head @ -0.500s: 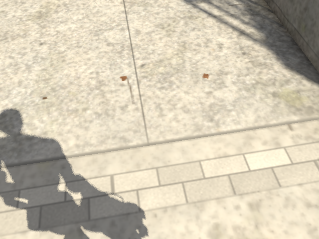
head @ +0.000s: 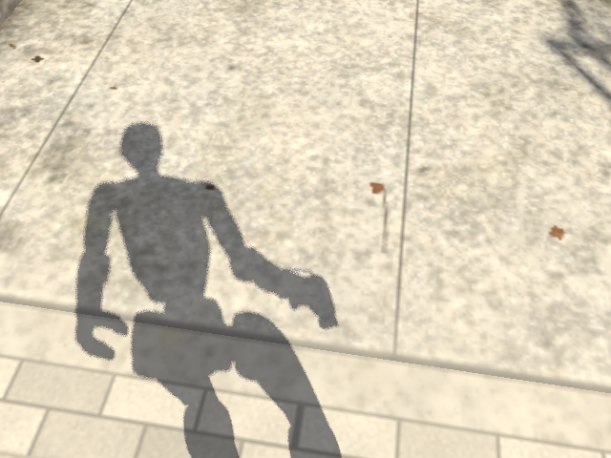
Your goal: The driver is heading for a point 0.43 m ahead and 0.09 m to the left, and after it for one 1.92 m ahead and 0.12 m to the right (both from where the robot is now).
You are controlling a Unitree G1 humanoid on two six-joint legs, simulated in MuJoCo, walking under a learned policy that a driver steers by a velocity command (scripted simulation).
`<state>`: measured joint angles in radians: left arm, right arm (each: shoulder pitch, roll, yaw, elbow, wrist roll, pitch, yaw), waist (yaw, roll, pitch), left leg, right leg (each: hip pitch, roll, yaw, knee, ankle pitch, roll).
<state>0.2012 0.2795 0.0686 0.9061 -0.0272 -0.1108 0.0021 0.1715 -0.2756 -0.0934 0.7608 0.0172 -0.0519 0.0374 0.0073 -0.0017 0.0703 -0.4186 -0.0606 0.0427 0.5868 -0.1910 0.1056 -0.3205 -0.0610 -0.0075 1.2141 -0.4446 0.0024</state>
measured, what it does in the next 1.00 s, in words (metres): walks ahead: right foot, then left foot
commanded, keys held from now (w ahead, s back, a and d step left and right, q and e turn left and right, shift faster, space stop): w+q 0.54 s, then w+e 0.46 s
